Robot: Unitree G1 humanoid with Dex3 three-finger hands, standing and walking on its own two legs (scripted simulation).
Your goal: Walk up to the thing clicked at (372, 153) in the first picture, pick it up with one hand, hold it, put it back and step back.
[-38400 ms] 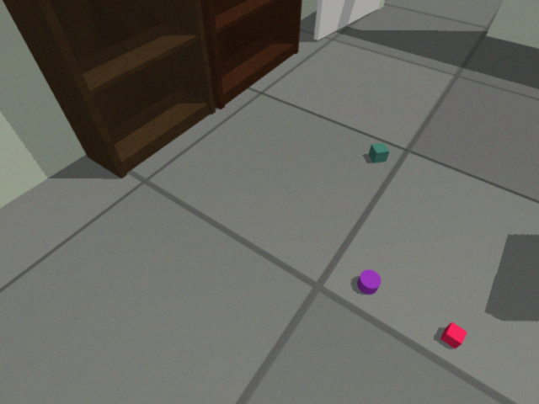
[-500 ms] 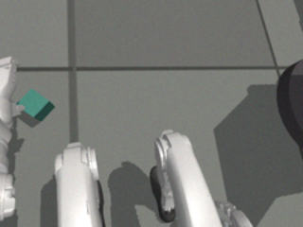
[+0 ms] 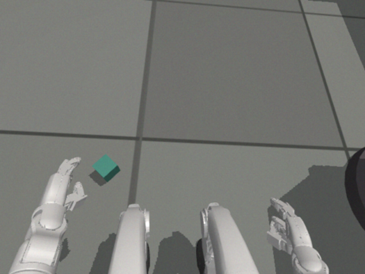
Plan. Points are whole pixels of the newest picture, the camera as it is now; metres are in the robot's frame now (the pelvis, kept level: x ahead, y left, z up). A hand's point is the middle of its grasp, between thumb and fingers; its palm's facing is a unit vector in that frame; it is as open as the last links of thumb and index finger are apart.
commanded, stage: home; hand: left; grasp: from above
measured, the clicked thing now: (106, 168) +0.50 +0.28 -0.52
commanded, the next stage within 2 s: none
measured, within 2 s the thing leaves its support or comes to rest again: neither
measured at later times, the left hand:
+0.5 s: hand (46, 218) +0.23 +0.20 +0.10, palm faces +0.11 -0.97 -0.21, open 7.4 cm
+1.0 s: hand (45, 231) +0.21 +0.19 +0.12, palm faces +0.12 -0.97 -0.20, open 7.4 cm
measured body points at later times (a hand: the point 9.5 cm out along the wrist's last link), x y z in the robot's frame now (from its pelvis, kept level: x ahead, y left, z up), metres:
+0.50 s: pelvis +0.06 +0.01 +0.15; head +0.09 +0.02 +0.60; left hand +0.22 +0.25 +0.12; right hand +0.21 -0.23 +0.08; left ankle +0.07 +0.13 -0.52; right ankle +0.07 -0.13 -0.52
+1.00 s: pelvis +0.06 +0.00 +0.16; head +0.08 +0.01 +0.61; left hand +0.20 +0.24 +0.13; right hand +0.24 -0.23 +0.10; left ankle +0.07 +0.13 -0.52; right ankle +0.07 -0.13 -0.52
